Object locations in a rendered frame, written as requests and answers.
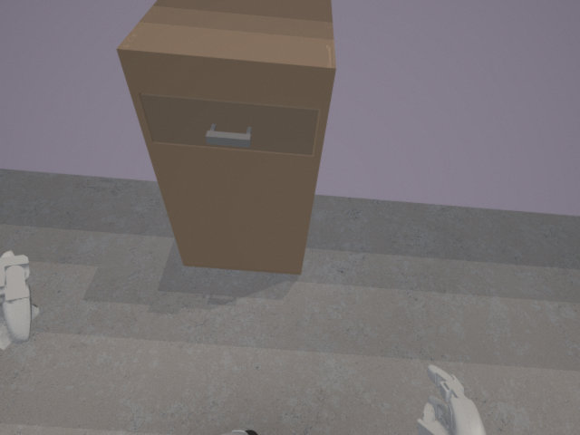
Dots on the drawer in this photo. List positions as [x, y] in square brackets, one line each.
[275, 128]

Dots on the cabinet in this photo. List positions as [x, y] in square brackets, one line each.
[235, 209]

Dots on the handle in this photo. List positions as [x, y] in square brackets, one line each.
[228, 138]

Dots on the robot left hand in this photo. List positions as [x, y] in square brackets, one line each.
[16, 309]

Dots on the robot right hand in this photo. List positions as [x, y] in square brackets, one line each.
[459, 417]

